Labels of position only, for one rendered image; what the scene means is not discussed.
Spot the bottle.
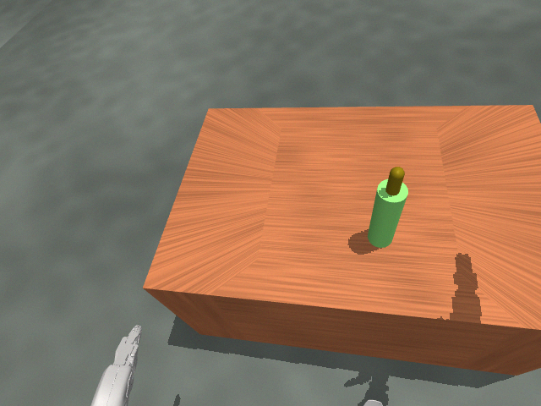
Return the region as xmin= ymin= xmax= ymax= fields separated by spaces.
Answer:
xmin=368 ymin=167 xmax=408 ymax=248

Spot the left robot hand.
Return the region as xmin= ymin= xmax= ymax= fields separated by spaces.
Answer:
xmin=91 ymin=325 xmax=142 ymax=406

